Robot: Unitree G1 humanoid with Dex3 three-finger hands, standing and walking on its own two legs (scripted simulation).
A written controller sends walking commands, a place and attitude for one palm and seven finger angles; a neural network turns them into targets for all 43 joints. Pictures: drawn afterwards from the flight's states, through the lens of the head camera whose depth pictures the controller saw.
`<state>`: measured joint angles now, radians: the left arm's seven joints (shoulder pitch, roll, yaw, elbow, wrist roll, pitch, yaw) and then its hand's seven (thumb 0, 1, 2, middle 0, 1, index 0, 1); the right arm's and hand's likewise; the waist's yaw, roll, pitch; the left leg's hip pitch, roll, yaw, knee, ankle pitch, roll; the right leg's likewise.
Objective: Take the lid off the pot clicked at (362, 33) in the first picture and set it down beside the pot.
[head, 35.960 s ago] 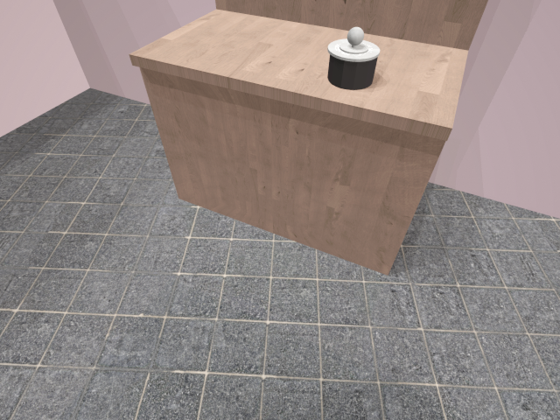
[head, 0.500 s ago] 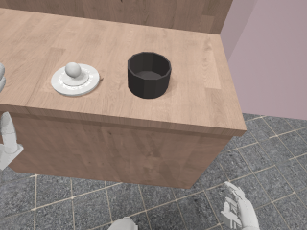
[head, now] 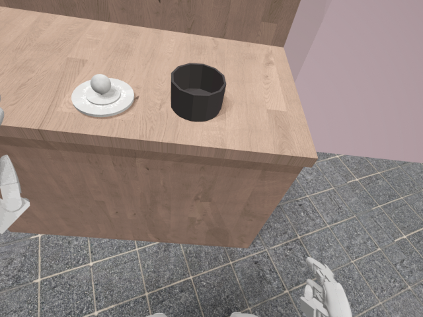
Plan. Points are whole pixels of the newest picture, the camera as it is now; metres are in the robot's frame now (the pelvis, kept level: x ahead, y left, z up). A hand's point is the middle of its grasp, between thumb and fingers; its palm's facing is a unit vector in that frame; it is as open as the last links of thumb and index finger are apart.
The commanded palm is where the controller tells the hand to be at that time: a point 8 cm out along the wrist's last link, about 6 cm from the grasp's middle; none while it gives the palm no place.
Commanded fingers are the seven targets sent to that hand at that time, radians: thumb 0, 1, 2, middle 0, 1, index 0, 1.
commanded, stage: step back with the hand held close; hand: left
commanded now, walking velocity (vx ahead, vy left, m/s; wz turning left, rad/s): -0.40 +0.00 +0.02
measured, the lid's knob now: (100, 84) +0.63 +0.31 +0.04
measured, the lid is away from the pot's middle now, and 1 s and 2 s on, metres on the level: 0.25 0.25 0.25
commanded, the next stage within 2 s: stop stepping back and stand still in 0.08 s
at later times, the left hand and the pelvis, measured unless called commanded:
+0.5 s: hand out of the picture +0.07 +0.25 +0.21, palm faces +0.39 -0.83 -0.39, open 7.4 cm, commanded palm +0.01 +0.29 +0.21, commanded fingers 0.00 0.90 0.90 -0.20 -0.30 -0.20 -0.30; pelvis -0.12 +0.01 +0.00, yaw +0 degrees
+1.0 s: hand out of the picture +0.07 +0.27 +0.18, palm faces +0.35 -0.81 -0.47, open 7.4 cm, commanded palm none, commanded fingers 0.00 0.90 0.90 -0.20 -0.30 -0.20 -0.30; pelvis -0.13 +0.03 +0.00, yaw +1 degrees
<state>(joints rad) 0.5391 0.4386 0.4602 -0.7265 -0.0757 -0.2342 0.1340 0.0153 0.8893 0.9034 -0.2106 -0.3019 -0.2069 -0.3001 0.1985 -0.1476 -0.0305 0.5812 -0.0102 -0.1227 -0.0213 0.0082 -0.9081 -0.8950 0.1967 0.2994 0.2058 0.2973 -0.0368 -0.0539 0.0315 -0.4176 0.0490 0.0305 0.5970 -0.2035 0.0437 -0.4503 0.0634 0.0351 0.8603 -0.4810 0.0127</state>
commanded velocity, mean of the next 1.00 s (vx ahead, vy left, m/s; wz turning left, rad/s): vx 0.05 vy -0.02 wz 0.01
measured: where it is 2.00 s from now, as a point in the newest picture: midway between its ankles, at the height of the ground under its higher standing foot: outside the picture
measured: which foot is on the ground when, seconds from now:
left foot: down 0.00-0.18, up 0.20-0.36, down 0.38-1.00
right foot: up 0.00-0.14, down 0.16-0.72, up 0.74-0.94, down 0.96-1.00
